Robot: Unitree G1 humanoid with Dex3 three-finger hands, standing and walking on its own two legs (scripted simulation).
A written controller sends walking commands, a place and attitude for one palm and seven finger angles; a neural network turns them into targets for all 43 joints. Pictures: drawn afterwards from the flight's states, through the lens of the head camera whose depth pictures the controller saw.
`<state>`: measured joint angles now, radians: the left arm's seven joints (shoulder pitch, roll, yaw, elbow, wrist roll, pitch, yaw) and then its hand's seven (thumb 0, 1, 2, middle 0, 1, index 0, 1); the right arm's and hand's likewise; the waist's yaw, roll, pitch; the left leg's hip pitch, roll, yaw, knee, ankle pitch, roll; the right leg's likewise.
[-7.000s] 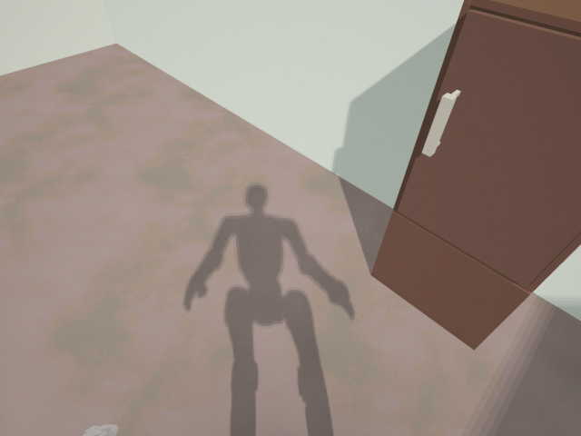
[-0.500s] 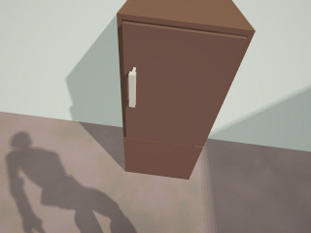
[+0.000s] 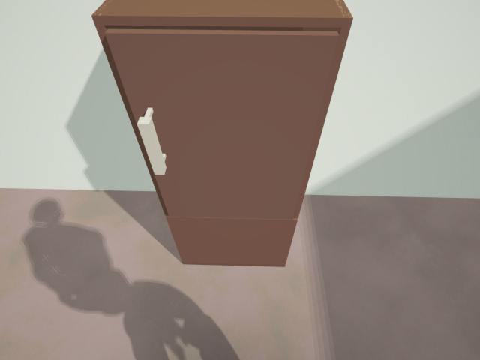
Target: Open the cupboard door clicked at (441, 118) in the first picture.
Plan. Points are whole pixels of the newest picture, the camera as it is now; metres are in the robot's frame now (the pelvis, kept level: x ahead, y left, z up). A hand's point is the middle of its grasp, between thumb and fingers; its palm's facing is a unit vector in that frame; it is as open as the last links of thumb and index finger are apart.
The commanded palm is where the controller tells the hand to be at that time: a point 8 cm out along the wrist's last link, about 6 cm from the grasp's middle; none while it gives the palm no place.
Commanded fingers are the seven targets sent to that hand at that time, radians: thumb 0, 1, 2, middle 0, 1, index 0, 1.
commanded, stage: come to a stop and stand still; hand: left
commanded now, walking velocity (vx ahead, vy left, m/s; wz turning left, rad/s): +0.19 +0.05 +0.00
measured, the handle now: (155, 142) +0.56 +0.22 +0.02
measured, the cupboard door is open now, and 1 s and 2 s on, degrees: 0 0 0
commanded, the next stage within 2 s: none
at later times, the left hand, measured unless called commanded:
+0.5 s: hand out of the picture +0.05 +0.16 -0.18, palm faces +0.05 -0.97 -0.22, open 7.3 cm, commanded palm none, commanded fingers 0.00 0.90 0.90 -0.20 -0.30 -0.20 -0.30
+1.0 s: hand out of the picture +0.03 +0.16 -0.17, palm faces +0.05 -0.98 -0.18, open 7.3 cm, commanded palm none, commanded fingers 0.00 0.90 0.90 -0.20 -0.30 -0.20 -0.30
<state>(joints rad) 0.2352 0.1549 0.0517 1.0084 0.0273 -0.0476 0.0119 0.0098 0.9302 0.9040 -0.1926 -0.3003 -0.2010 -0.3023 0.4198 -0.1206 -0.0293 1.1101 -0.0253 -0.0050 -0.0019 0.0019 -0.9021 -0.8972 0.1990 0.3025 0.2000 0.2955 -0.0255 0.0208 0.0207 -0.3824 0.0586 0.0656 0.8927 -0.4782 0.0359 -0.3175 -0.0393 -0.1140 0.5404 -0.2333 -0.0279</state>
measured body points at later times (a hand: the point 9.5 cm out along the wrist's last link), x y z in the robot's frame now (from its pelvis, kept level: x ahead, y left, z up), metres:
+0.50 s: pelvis +0.04 -0.01 -0.01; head +0.08 -0.02 +0.44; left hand +0.04 +0.21 -0.16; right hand +0.16 -0.22 -0.16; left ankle +0.12 +0.09 -0.73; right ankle +0.01 -0.12 -0.73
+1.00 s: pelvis -0.02 -0.02 +0.00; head -0.05 +0.00 +0.45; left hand +0.03 +0.21 -0.15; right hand +0.02 -0.25 -0.14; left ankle +0.02 +0.06 -0.73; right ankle +0.01 -0.12 -0.73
